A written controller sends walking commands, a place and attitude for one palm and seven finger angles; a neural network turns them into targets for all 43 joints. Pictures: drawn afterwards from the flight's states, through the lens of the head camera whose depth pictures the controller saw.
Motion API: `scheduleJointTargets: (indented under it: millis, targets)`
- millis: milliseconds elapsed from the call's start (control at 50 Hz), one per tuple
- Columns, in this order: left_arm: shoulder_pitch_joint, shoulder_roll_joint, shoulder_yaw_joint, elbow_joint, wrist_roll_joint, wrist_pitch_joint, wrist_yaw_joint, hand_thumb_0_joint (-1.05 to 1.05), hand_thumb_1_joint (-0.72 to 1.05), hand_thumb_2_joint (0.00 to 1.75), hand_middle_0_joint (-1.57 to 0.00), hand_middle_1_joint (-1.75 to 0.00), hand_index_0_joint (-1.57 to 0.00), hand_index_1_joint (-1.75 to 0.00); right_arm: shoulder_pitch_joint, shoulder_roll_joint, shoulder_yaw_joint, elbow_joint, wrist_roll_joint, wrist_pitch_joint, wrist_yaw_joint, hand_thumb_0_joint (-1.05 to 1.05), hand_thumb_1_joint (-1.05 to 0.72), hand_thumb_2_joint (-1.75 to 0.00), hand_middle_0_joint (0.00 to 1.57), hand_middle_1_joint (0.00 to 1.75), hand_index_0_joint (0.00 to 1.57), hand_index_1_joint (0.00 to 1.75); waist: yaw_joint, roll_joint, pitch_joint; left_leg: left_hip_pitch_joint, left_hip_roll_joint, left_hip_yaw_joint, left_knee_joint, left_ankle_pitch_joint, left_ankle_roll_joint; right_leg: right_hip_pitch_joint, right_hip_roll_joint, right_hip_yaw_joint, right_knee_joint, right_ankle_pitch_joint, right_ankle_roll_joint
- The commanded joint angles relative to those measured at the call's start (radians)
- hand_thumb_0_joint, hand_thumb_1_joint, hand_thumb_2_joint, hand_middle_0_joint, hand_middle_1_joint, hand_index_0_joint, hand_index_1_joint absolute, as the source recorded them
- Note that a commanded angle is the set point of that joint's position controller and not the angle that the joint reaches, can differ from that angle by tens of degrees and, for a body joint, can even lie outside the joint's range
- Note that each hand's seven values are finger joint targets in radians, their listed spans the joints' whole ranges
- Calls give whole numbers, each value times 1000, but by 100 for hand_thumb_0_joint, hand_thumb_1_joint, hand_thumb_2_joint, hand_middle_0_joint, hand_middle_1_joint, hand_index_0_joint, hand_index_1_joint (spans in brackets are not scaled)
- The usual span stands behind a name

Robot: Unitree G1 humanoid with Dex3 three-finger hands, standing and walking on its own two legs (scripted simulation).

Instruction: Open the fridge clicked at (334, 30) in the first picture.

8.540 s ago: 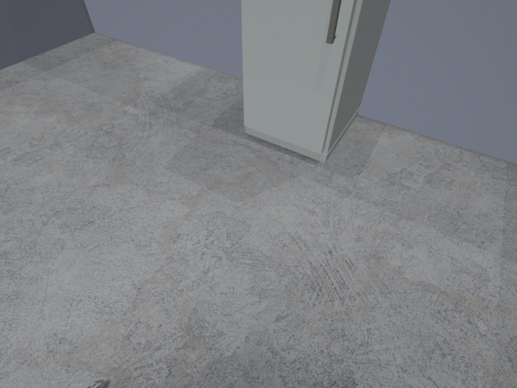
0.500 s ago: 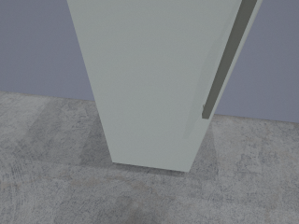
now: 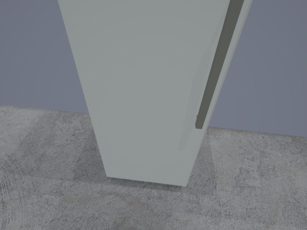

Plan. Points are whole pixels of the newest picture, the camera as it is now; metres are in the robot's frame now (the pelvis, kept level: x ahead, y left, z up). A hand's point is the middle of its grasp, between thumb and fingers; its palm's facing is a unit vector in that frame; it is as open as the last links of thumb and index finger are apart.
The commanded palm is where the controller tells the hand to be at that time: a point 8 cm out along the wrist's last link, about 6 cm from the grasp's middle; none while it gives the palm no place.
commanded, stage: come to a stop and stand still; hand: right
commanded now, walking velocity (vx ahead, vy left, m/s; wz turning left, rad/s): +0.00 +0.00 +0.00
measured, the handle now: (212, 74) +0.54 -0.15 +0.17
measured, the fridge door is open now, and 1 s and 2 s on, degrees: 0 0 0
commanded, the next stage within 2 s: look again from close up in 0.06 s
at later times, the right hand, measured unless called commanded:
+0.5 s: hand out of the picture +0.04 -0.18 -0.17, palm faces +0.02 +0.97 -0.22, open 7.4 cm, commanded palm none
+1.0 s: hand out of the picture +0.01 -0.16 -0.17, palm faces +0.03 +0.98 -0.19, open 7.4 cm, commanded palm none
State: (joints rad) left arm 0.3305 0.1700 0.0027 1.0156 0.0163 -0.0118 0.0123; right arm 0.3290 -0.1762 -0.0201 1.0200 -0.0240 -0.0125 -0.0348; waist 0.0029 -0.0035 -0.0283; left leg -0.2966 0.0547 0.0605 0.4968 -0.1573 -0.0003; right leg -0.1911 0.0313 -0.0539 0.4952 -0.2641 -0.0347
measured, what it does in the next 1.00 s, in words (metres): stands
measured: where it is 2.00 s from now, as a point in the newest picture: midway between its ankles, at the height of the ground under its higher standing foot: outside the picture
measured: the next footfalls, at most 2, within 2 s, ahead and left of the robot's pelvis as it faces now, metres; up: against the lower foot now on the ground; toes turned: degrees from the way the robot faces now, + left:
none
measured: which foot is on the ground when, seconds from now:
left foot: down 0.00-1.00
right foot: down 0.00-1.00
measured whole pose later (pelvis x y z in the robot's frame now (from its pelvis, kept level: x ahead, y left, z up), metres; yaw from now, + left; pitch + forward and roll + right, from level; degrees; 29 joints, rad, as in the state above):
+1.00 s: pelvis +0.01 +0.01 +0.01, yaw +0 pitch -3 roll +0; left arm 0.31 0.15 -0.01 1.12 0.01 -0.01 0.01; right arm 0.30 -0.16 0.00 1.08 -0.02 -0.01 -0.03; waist 0.01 0.02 0.03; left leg -0.25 0.03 0.08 0.42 -0.13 0.02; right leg -0.15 0.01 -0.04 0.43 -0.24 -0.01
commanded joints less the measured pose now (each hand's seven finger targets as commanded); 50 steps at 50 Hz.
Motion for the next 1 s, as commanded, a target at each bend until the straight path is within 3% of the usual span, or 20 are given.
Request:
scheduleJointTargets:
  millis: [0,180,200,360,420,620,680,880,980]
  targets:
    - [16,138,24,-44,1,-28,9,0,90,90,-20,-30,-20,-30,15,-112,-13,-48,5,-19,-1,0,-90,-90,20,30,20,30,1,4,113,91,58,-109,-101,-54,41,-156,-124,144,-198,-81,-3]
    - [-19,156,19,-11,-2,-28,8,0,90,90,-20,-30,-20,-30,-15,-141,-8,-24,8,-25,1,0,-90,-90,20,30,20,30,6,16,75,114,76,-121,-128,-14,43,-80,-123,113,-175,22,7]
    - [-23,158,18,-6,-2,-28,7,0,90,90,-20,-30,-20,-30,-16,-143,-8,-22,9,-25,1,0,-90,-90,20,30,20,30,5,-5,74,119,78,-122,-134,-26,44,-82,-123,114,-180,10,8]
    - [-29,154,13,22,-2,-22,5,0,90,90,-20,-30,-20,-30,-29,-150,-4,-6,8,-21,0,0,-90,-90,20,30,20,30,0,25,103,126,81,-123,-162,-68,39,-98,-120,112,-190,-16,13]
    - [-23,151,12,32,-1,-20,4,0,90,90,-20,-30,-20,-30,-36,-151,-6,-5,10,-21,1,0,-90,-90,20,30,20,30,2,6,101,125,83,-129,-175,-102,40,-100,-117,111,-194,-32,16]
    - [-6,130,10,52,-1,-16,5,0,90,90,-20,-30,-20,-30,-25,-134,-5,1,10,-17,0,0,-90,-90,20,30,20,30,-3,14,107,129,81,-123,-181,-108,37,-107,-117,110,-199,-40,17]
    - [7,123,11,55,-2,-16,5,0,90,90,-20,-30,-20,-30,-24,-134,-7,-1,10,-20,-1,0,-90,-90,20,30,20,30,0,41,100,131,84,-124,-186,-107,39,-98,-114,103,-184,-19,18]
    - [28,101,9,67,-3,-15,9,0,90,90,-20,-30,-20,-30,3,-107,-4,9,10,-17,-3,0,-90,-90,20,30,20,30,0,-2,110,119,76,-124,-185,-109,38,-100,-118,107,-191,-30,17]
    - [39,89,8,70,-3,-15,10,0,90,90,-20,-30,-20,-30,18,-96,-3,15,10,-16,-4,0,-90,-90,20,30,20,30,-2,9,110,132,74,-116,-177,-96,36,-111,-120,110,-196,-36,16]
